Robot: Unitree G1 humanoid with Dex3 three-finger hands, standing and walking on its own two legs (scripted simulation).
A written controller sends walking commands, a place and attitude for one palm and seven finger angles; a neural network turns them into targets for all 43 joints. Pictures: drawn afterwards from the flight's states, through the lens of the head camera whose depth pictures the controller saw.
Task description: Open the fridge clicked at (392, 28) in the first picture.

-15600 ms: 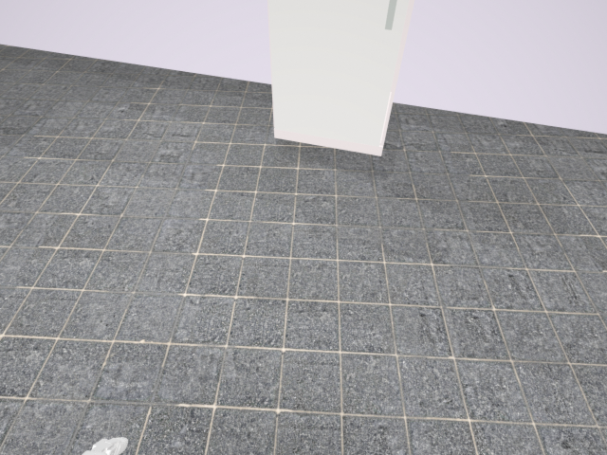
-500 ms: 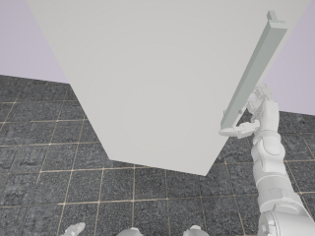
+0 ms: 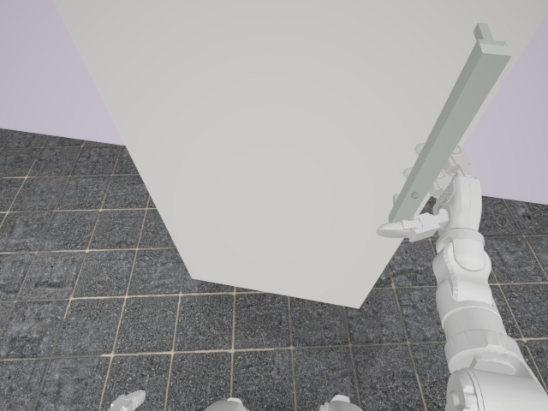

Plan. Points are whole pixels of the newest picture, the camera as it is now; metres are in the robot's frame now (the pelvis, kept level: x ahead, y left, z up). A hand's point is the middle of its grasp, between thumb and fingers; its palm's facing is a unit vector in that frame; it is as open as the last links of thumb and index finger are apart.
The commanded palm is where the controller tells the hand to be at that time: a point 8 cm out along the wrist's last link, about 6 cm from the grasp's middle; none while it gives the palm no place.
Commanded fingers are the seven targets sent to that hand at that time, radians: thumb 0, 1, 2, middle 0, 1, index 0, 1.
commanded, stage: slide the fingers in behind the handle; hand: right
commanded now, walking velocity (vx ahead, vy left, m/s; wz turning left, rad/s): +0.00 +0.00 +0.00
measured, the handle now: (429, 148) +0.47 -0.16 +0.13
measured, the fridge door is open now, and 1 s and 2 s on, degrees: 0 0 0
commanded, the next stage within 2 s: grip the handle and tug to test in 0.20 s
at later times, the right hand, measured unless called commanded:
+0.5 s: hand (410, 198) +0.42 -0.14 +0.08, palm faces +0.07 +1.00 -0.01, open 13.1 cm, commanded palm +0.39 -0.19 +0.08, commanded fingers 0.00 -0.01 -0.52 0.35 1.27 0.35 1.27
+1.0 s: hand (407, 196) +0.42 -0.14 +0.09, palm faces +0.06 +1.00 +0.00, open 6.2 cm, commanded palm +0.39 -0.19 +0.08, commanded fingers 0.00 -0.90 -0.90 0.45 1.40 0.45 1.40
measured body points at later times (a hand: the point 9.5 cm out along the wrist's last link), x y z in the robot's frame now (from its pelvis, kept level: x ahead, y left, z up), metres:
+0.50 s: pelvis +0.00 +0.00 +0.00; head +0.05 +0.00 +0.45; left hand +0.08 +0.26 -0.12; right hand +0.41 -0.20 +0.09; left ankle -0.02 +0.11 -0.69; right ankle +0.04 -0.11 -0.69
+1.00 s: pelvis +0.00 +0.00 +0.00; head +0.05 +0.00 +0.45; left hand +0.08 +0.26 -0.12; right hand +0.41 -0.19 +0.09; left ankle -0.02 +0.11 -0.69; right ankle +0.04 -0.11 -0.69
